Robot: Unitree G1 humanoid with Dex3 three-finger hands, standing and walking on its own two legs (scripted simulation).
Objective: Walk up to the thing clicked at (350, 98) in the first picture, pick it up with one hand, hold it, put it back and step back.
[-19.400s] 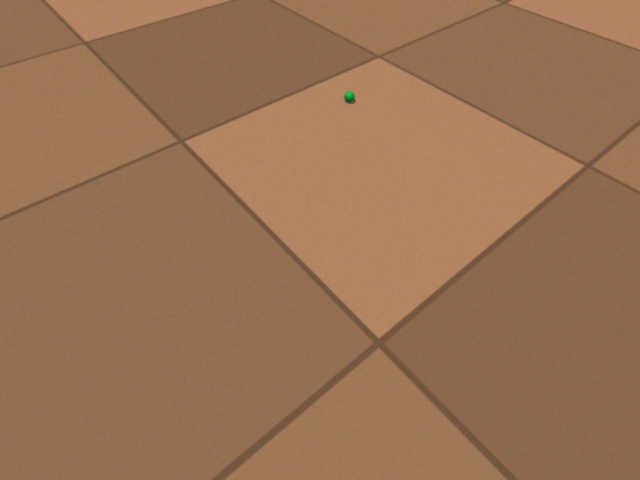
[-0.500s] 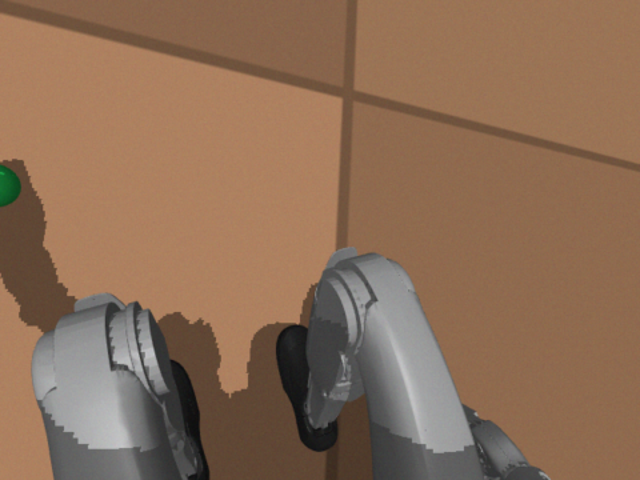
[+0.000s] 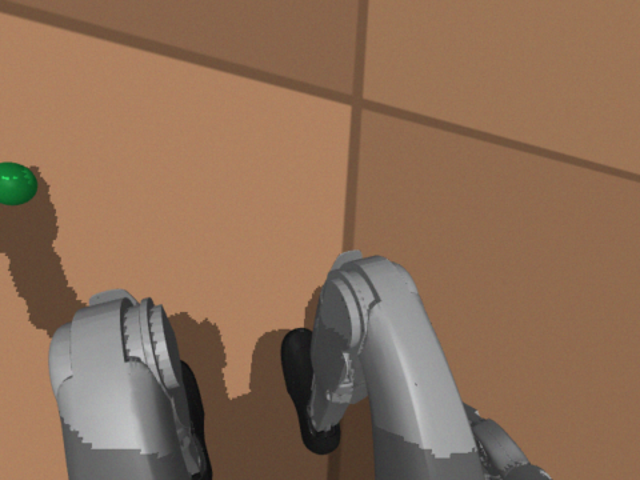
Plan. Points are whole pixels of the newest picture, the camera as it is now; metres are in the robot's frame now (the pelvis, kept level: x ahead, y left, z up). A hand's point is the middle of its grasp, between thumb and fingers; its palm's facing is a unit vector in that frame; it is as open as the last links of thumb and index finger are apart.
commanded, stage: rise first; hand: left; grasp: from above
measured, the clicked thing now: (11, 183) +0.47 +0.34 -0.29
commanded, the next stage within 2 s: none
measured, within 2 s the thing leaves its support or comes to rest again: neither
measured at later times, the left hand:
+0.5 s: hand out of the picture +0.42 +0.37 -0.19, palm faces -0.47 -0.14 -0.87, open 13.0 cm
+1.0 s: hand out of the picture +0.42 +0.38 -0.19, palm faces -0.48 -0.14 -0.87, open 12.6 cm
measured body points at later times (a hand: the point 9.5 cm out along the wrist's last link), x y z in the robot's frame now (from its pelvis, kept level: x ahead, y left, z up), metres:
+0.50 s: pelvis +0.00 +0.00 +0.00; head +0.25 +0.11 +0.36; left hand +0.44 +0.38 -0.14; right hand +0.08 -0.27 -0.09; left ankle +0.07 +0.11 -0.28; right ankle +0.10 -0.10 -0.28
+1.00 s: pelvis +0.00 +0.00 +0.00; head +0.24 +0.11 +0.36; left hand +0.44 +0.38 -0.14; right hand +0.08 -0.27 -0.09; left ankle +0.07 +0.11 -0.28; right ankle +0.10 -0.10 -0.28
